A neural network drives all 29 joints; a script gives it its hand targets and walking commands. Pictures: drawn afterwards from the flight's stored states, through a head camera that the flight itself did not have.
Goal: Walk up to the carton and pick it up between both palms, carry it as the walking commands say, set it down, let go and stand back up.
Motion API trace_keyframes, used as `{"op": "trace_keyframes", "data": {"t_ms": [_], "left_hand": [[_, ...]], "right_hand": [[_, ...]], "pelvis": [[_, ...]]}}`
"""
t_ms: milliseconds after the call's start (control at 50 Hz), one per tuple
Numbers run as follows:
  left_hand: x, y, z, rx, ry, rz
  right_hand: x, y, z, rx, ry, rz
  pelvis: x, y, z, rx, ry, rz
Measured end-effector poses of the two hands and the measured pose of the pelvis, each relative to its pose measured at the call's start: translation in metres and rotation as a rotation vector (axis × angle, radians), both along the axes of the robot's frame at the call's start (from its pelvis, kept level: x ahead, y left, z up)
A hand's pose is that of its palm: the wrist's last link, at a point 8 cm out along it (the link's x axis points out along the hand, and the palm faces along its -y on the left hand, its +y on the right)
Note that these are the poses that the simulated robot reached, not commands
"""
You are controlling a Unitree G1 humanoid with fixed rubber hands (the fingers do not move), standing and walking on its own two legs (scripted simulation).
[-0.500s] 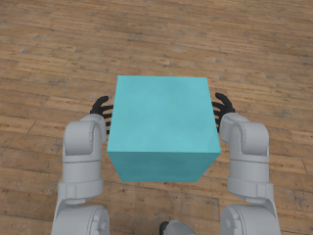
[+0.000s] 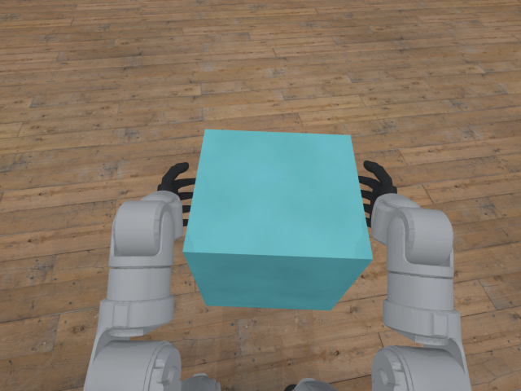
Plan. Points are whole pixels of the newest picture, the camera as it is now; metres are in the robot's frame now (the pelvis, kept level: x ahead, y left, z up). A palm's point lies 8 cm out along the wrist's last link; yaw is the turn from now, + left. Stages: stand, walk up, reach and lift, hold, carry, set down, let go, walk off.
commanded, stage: carry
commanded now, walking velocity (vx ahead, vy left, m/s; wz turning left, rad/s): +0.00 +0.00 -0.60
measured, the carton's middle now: (272, 227) +0.35 -0.02 +0.03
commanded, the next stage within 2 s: none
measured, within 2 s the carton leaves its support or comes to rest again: neither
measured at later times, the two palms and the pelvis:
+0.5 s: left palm (239, 282) +0.24 +0.03 +0.09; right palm (510, 359) +0.15 -0.26 +0.10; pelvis -0.13 -0.01 +0.00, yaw -18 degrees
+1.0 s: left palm (260, 374) +0.14 +0.01 +0.11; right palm out of the picture -0.01 -0.26 +0.13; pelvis -0.25 +0.04 +0.00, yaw -33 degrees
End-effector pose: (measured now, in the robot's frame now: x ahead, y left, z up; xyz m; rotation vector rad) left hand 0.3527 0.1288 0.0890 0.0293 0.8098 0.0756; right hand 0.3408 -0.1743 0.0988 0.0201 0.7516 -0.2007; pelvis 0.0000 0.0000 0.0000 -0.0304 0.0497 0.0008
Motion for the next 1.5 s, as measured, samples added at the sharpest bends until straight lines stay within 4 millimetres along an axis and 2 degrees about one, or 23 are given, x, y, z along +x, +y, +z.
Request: {"op": "trace_keyframes", "data": {"t_ms": [80,140,200,280,360,440,540,640,700,780,840,900,1000,1080,1180,1280,1360,1500], "left_hand": [[-0.011,-0.011,-0.002,-0.043,-0.037,-0.040],[-0.029,-0.011,-0.004,-0.063,-0.022,-0.047],[-0.044,-0.011,0.001,-0.064,-0.006,-0.056],[-0.056,-0.021,0.014,-0.062,-0.041,-0.084],[-0.071,-0.044,0.020,-0.045,-0.069,-0.124],[-0.096,-0.076,0.012,-0.010,-0.035,-0.187],[-0.123,-0.115,0.004,0.034,0.012,-0.314],[-0.141,-0.137,0.006,0.004,-0.021,-0.383],[-0.153,-0.136,0.004,-0.023,-0.031,-0.404],[-0.174,-0.120,-0.005,-0.047,0.003,-0.413],[-0.187,-0.110,0.000,-0.044,0.021,-0.417],[-0.195,-0.110,0.010,-0.052,0.001,-0.426],[-0.213,-0.123,0.024,-0.062,-0.055,-0.454],[-0.243,-0.139,0.021,-0.022,-0.039,-0.490],[-0.282,-0.154,0.013,0.029,0.001,-0.572],[-0.308,-0.157,0.014,0.015,0.005,-0.608],[-0.321,-0.148,0.018,0.001,0.011,-0.600],[-0.324,-0.123,0.029,-0.010,-0.013,-0.571]], "right_hand": [[-0.029,-0.009,0.006,-0.016,-0.039,-0.071],[-0.054,-0.008,0.006,-0.005,-0.028,-0.109],[-0.076,-0.008,0.006,0.004,-0.013,-0.128],[-0.097,-0.017,0.016,-0.007,-0.047,-0.144],[-0.122,-0.037,0.018,-0.012,-0.071,-0.167],[-0.161,-0.067,0.005,0.001,-0.035,-0.207],[-0.214,-0.098,-0.003,0.018,0.019,-0.299],[-0.254,-0.110,0.004,-0.001,-0.017,-0.382],[-0.272,-0.106,0.008,-0.014,-0.030,-0.418],[-0.298,-0.087,0.007,-0.026,0.001,-0.439],[-0.316,-0.076,0.007,-0.017,0.018,-0.448],[-0.329,-0.072,0.015,-0.029,-0.001,-0.455],[-0.355,-0.081,0.027,-0.048,-0.054,-0.479],[-0.392,-0.094,0.017,-0.022,-0.033,-0.502],[-0.443,-0.101,0.008,0.011,0.013,-0.555],[-0.479,-0.096,0.012,0.001,0.018,-0.595],[-0.492,-0.087,0.018,-0.002,0.020,-0.600],[-0.487,-0.068,0.032,-0.031,0.003,-0.557]], "pelvis": [[-0.023,0.010,-0.005,0.017,-0.007,-0.048],[-0.035,0.014,-0.001,0.012,-0.008,-0.116],[-0.049,0.014,0.006,-0.014,-0.012,-0.164],[-0.070,0.007,0.008,-0.024,-0.006,-0.215],[-0.090,-0.006,0.000,-0.010,0.000,-0.265],[-0.110,-0.015,-0.002,-0.016,-0.009,-0.286],[-0.137,-0.006,0.001,0.010,-0.015,-0.334],[-0.162,0.010,-0.002,0.014,-0.002,-0.383],[-0.174,0.023,-0.006,0.015,0.007,-0.415],[-0.191,0.037,-0.002,0.034,-0.015,-0.478],[-0.202,0.042,0.005,-0.001,-0.018,-0.524],[-0.218,0.043,0.009,-0.017,-0.010,-0.548],[-0.245,0.036,0.004,-0.010,0.001,-0.573],[-0.265,0.034,0.001,-0.019,-0.008,-0.575],[-0.284,0.048,0.003,0.000,-0.027,-0.591],[-0.302,0.060,0.005,0.013,-0.056,-0.602],[-0.308,0.066,0.008,0.014,-0.058,-0.608],[-0.312,0.075,0.010,0.009,-0.051,-0.608]]}}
